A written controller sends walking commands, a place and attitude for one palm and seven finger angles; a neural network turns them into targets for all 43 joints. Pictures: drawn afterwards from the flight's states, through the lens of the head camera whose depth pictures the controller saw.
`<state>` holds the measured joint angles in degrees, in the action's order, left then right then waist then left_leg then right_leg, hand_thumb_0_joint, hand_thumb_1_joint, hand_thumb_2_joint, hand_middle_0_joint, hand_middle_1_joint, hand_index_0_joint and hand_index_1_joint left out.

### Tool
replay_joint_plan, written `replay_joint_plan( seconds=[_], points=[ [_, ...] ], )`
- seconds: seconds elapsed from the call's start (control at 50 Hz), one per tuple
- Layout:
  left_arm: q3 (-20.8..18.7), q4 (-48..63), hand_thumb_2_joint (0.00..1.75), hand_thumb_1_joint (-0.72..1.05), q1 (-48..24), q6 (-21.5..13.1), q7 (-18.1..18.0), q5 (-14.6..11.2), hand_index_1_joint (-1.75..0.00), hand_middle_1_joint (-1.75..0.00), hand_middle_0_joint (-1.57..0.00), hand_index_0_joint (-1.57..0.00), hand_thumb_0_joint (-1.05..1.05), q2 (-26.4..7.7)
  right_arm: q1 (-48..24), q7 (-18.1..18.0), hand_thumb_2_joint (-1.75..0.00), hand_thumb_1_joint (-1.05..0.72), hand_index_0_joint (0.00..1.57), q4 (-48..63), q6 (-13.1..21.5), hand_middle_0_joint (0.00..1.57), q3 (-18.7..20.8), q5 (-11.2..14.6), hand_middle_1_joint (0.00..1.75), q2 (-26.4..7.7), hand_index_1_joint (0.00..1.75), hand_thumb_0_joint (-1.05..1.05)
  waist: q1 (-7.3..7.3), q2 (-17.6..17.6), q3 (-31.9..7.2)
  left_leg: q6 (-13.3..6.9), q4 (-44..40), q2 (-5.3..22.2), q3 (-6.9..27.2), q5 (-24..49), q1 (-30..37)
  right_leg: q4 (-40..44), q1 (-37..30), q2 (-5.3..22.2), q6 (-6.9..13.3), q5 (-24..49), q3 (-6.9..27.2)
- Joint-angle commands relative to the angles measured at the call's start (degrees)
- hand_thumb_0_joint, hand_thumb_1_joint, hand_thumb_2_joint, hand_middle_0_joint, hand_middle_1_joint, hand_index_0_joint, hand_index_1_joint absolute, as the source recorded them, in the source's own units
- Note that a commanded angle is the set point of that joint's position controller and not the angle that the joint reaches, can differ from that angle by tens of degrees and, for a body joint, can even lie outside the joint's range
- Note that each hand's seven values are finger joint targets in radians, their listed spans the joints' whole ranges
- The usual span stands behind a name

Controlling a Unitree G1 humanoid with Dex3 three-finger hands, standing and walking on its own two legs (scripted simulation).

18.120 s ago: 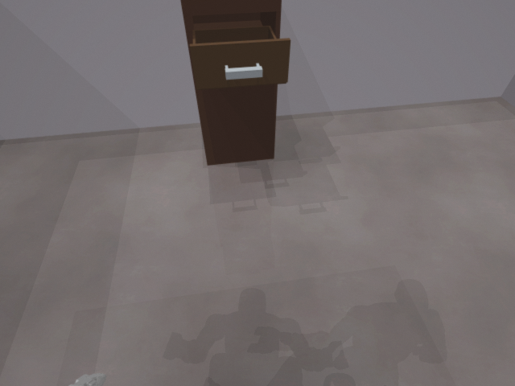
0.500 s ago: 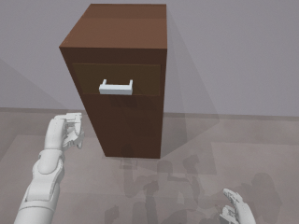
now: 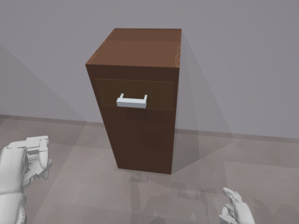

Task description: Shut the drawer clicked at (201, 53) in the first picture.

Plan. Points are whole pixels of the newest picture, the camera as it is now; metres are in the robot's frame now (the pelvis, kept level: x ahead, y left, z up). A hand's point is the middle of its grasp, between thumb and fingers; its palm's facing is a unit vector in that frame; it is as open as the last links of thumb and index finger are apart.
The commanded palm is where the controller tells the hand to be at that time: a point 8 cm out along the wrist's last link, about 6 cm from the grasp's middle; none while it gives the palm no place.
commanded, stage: draw the hand back to the body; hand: left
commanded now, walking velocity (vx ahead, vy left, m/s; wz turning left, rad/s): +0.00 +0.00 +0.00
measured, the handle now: (132, 99) +0.64 +0.17 -0.05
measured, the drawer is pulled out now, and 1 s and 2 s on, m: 0.00 0.00 0.00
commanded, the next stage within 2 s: step back with the hand held close in 0.20 s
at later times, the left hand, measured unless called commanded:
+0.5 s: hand (45, 162) +0.19 +0.24 +0.16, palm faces +0.34 -0.82 -0.46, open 3.2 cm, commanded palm +0.12 +0.28 +0.17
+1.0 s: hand (16, 198) +0.12 +0.26 +0.15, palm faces +0.34 -0.79 -0.50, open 3.2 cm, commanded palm +0.06 +0.30 +0.17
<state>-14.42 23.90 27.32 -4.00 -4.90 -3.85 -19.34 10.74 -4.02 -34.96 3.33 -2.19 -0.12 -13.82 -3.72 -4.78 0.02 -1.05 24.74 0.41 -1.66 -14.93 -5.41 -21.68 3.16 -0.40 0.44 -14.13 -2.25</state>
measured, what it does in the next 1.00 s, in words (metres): shifts its weight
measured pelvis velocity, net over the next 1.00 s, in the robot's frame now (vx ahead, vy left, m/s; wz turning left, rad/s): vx -0.08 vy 0.03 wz -0.01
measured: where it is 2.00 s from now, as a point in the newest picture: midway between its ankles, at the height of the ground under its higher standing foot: outside the picture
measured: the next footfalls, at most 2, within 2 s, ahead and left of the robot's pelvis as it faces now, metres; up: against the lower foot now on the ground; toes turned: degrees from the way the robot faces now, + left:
right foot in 1.88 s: -0.25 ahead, -0.05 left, +0.00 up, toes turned -7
left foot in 2.00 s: -0.13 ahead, +0.11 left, +0.00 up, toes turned -2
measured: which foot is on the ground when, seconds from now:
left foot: down 0.00-1.00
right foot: down 0.00-1.00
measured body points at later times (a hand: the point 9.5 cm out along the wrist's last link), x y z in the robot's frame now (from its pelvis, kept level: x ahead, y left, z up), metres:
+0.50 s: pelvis -0.01 +0.00 +0.00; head -0.01 -0.02 +0.45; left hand +0.16 +0.28 +0.18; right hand +0.17 -0.23 -0.09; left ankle -0.01 +0.11 -0.74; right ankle -0.02 -0.12 -0.74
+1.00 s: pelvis -0.08 +0.03 -0.01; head -0.06 +0.02 +0.44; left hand +0.09 +0.30 +0.17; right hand +0.12 -0.21 -0.09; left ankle -0.01 +0.10 -0.74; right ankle -0.02 -0.12 -0.74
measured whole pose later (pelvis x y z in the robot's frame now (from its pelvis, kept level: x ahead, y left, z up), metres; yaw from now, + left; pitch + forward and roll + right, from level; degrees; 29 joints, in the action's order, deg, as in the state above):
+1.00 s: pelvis -0.08 +0.03 -0.01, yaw +0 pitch +0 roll -1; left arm -20.4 29.8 34.2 -13.0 -6.5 -0.6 -21.2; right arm 9.3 -5.0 -29.9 1.4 0.0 0.1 -12.6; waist -0.9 -2.3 2.3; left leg -3.9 31.1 -1.1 -3.0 -11.0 -20.3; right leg -29.2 18.7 1.4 -1.7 -10.3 -1.1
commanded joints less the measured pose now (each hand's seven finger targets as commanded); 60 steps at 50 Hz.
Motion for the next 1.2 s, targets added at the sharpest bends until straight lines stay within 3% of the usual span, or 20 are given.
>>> replay_joint_plan(
  seconds=[0.0,0.08,0.16,0.18,0.22,0.3,0.32,0.34,0.36,0.44,0.54,0.62,0.74,0.76,0.84,0.9,0.96,1.06,1.14,1.18],
  points=[
    [-9.3,16.2,0.90,0.90,-0.5,-4.7,-1.1,-0.3,-1.60,-1.60,-1.40,-1.40,0.00,-10.8,-8.1,-0.5,-0.90,-0.90,0.20,9.6,4.4,0.20,2.3,0.0,0.30,-4.9,0.30,0.00,-0.27,2.5,-2.0,-0.8,-3.2,0.7,0.9,11.2,1.7,4.8,3.0,-0.1,0.9,9.4,1.7],
    [-5.7,11.3,0.90,0.90,-3.3,-4.2,-0.8,0.1,-1.60,-1.60,-1.40,-1.40,0.00,-7.0,-7.3,-0.7,-0.90,-0.90,0.20,8.3,4.4,0.20,2.6,-0.1,0.30,-5.5,0.30,0.00,1.21,4.2,3.8,-1.0,-3.7,0.8,1.0,7.7,0.9,6.3,6.8,0.0,0.5,4.7,1.6],
    [-7.2,11.9,0.90,0.90,-4.6,-4.7,-1.5,0.6,-1.60,-1.60,-1.40,-1.40,0.00,-9.0,-7.2,-1.4,-0.90,-0.90,0.20,8.0,5.1,0.20,2.7,-0.4,0.30,-5.4,0.30,0.00,0.35,3.9,0.8,-1.3,-3.8,0.4,1.1,7.2,2.1,6.1,5.3,0.2,0.6,3.6,1.7],
    [-6.9,13.5,0.90,0.90,-5.0,-5.0,-1.5,0.7,-1.60,-1.60,-1.40,-1.40,0.00,-8.8,-7.4,-1.5,-0.90,-0.90,0.20,8.2,5.4,0.20,2.7,-0.4,0.30,-5.3,0.30,0.00,0.20,1.8,-1.3,-1.3,-3.6,0.4,1.0,7.5,2.8,5.6,4.5,0.5,0.6,3.9,2.0],
    [-7.7,14.8,0.90,0.90,-4.0,-5.3,-1.9,0.7,-1.60,-1.60,-1.40,-1.40,0.00,-9.6,-7.5,-1.6,-0.90,-0.90,0.20,8.1,6.0,0.20,2.5,-0.7,0.30,-5.1,0.30,0.00,-0.37,2.5,-3.6,-1.3,-3.4,0.3,1.1,9.6,3.2,4.9,2.7,0.5,0.7,6.5,1.8],
    [-8.0,15.0,0.90,0.90,-3.1,-5.1,-2.0,0.7,-1.60,-1.60,-1.40,-1.40,0.00,-9.9,-7.9,-1.6,-0.90,-0.90,0.20,7.8,6.6,0.20,2.3,-0.7,0.30,-4.9,0.30,0.00,-0.47,1.3,-1.6,-1.0,-3.3,0.2,1.0,11.6,2.5,5.2,2.5,0.4,0.9,9.4,2.1],
    [-14.7,17.5,0.90,0.90,-7.2,-7.5,-2.1,0.7,-1.60,-1.60,-1.40,-1.40,0.00,-15.5,-7.0,-1.1,-0.90,-0.90,0.20,9.8,4.7,0.20,2.5,-0.4,0.30,-6.3,0.30,0.00,2.58,3.3,4.7,-2.1,-1.9,0.6,2.4,7.7,-2.9,8.4,9.9,3.1,0.7,9.9,8.0],
    [-12.1,11.8,0.90,0.90,-1.3,-7.7,-1.7,0.8,-1.60,-1.60,-1.40,-1.40,0.00,-11.4,-7.0,-1.0,-0.90,-0.90,0.20,8.3,3.5,0.20,2.9,-0.6,0.30,-5.3,0.30,0.00,2.65,6.0,3.9,-2.0,-0.9,0.7,2.7,7.8,-2.6,8.7,10.6,4.2,0.8,9.1,7.4],
    [-11.7,13.2,0.90,0.90,-1.7,-8.1,-1.4,0.9,-1.60,-1.60,-1.40,-1.40,0.00,-11.6,-7.9,-0.9,-0.90,-0.90,0.20,9.2,3.0,0.20,3.0,-0.7,0.30,-5.6,0.30,0.00,2.49,5.0,4.7,-1.9,-1.2,0.4,2.8,8.8,-2.8,8.9,11.2,4.1,0.8,10.2,7.2],
    [-10.2,12.4,0.90,0.90,4.4,-9.4,-1.3,1.0,-1.60,-1.60,-1.40,-1.40,0.00,-9.3,-6.7,-0.6,-0.90,-0.90,0.20,9.6,0.9,0.20,3.9,-0.7,0.30,-5.8,0.30,0.00,3.12,1.7,-2.3,-1.8,-2.3,1.6,2.0,15.3,-1.7,4.8,7.9,3.9,0.0,15.7,4.5],
    [-12.8,16.5,0.90,0.90,8.6,-10.3,-1.7,0.5,-1.60,-1.60,-1.40,-1.40,0.00,-11.7,-6.7,-0.6,-0.90,-0.90,0.20,11.8,-0.8,0.20,5.1,0.0,0.30,-5.8,0.30,0.00,2.70,3.8,-12.1,-1.6,-1.5,2.7,2.2,27.1,0.0,-0.4,3.2,3.0,-1.1,25.0,2.3],
    [-13.8,18.9,0.90,0.90,10.2,-10.5,-2.2,0.4,-1.60,-1.60,-1.40,-1.40,0.00,-12.8,-6.7,-0.9,-0.90,-0.90,0.20,13.0,-1.3,0.20,5.3,0.2,0.30,-5.8,0.30,0.00,2.47,2.2,-12.4,-1.6,-1.7,3.5,2.9,28.2,-2.5,-3.1,3.5,2.3,-1.4,24.0,2.2],
    [-13.3,17.9,0.90,0.90,8.9,-11.0,-2.6,1.1,-1.60,-1.60,-1.40,-1.40,0.00,-12.1,-6.1,-1.4,-0.90,-0.90,0.20,13.0,-0.9,0.20,5.6,0.1,0.30,-6.4,0.30,0.00,2.90,0.3,-7.6,-2.5,-5.2,5.0,4.7,17.1,-11.1,-5.9,3.5,1.0,-1.8,16.4,2.5],
    [-13.3,18.2,0.90,0.90,8.2,-11.2,-2.5,1.4,-1.60,-1.60,-1.40,-1.40,0.00,-12.1,-6.6,-1.6,-0.90,-0.90,0.20,13.3,-0.7,0.20,5.6,0.0,0.30,-6.8,0.30,0.00,2.73,-0.8,-6.9,-2.9,-6.4,5.2,5.4,13.3,-13.9,-6.7,2.0,0.6,-1.8,15.3,2.5],
    [-12.7,16.0,0.90,0.90,7.1,-11.7,-2.7,2.0,-1.60,-1.60,-1.40,-1.40,0.00,-10.8,-6.4,-1.6,-0.90,-0.90,0.20,13.4,-0.1,0.20,5.6,0.4,0.30,-6.9,0.30,0.00,3.28,1.9,-3.1,-4.3,-8.9,6.0,6.8,-5.8,-24.1,-8.4,-0.3,0.7,-1.7,10.8,4.1],
    [-12.8,16.7,0.90,0.90,5.9,-12.5,-2.9,2.8,-1.60,-1.60,-1.40,-1.40,0.00,-10.9,-6.3,-1.6,-0.90,-0.90,0.20,13.5,0.6,0.20,5.5,0.3,0.30,-6.9,0.30,0.00,3.43,2.5,-1.5,-4.9,-9.2,6.1,7.9,-15.8,-29.7,-8.3,-0.5,0.9,-1.6,5.3,5.2],
    [-13.3,19.9,0.90,0.90,4.2,-13.5,-3.1,3.5,-1.60,-1.60,-1.40,-1.40,0.00,-11.8,-5.9,-1.6,-0.90,-0.90,0.20,13.7,1.4,0.20,5.8,-0.1,0.30,-7.3,0.30,0.00,3.71,2.3,-2.1,-5.1,-8.2,6.1,9.0,-19.8,-30.5,-7.1,0.9,0.8,-1.4,-0.3,6.3],
    [-13.9,22.1,0.90,0.90,4.2,-14.7,-3.8,3.5,-1.60,-1.60,-1.40,-1.40,0.00,-12.4,-4.5,-1.7,-0.90,-0.90,0.20,12.9,2.8,0.20,5.8,-0.6,0.30,-6.8,0.30,0.00,4.20,3.0,-3.0,-4.0,-2.1,3.9,7.7,-18.2,-25.3,-2.2,8.8,2.8,0.0,-7.5,9.3],
    [-13.6,21.7,0.90,0.90,5.2,-15.9,-4.5,2.8,-1.60,-1.60,-1.40,-1.40,0.00,-12.3,-3.4,-1.4,-0.90,-0.90,0.20,11.2,3.5,0.20,5.6,-0.7,0.30,-6.3,0.30,0.00,4.77,4.0,-3.5,-2.5,2.7,2.2,6.6,-11.5,-18.2,0.4,16.5,4.7,1.0,-5.9,9.4],
    [-13.9,21.2,0.90,0.90,5.4,-16.4,-4.7,2.8,-1.60,-1.60,-1.40,-1.40,0.00,-12.3,-3.8,-1.6,-0.90,-0.90,0.20,10.9,3.8,0.20,5.7,-0.6,0.30,-6.5,0.30,0.00,4.83,2.1,-3.3,-2.9,0.4,3.7,8.5,-13.7,-20.0,-1.5,15.6,3.4,0.4,-6.1,8.0]
  ],
)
